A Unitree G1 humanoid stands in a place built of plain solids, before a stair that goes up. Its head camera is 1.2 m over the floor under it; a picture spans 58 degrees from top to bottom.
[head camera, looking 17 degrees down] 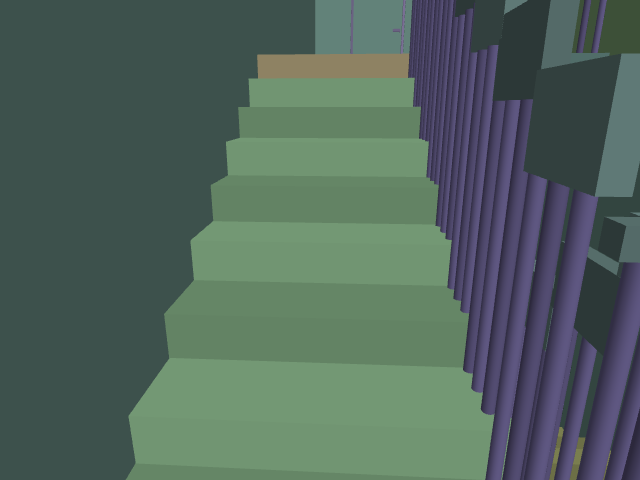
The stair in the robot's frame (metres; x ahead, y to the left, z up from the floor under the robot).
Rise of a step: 0.17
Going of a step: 0.31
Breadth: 1.11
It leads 3 degrees to the right of straight ahead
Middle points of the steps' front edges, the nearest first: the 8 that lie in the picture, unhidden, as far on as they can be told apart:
1.02 0.00 0.34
1.33 -0.01 0.52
1.63 -0.03 0.69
1.94 -0.05 0.86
2.25 -0.07 1.03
2.56 -0.09 1.20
2.86 -0.10 1.38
3.17 -0.12 1.55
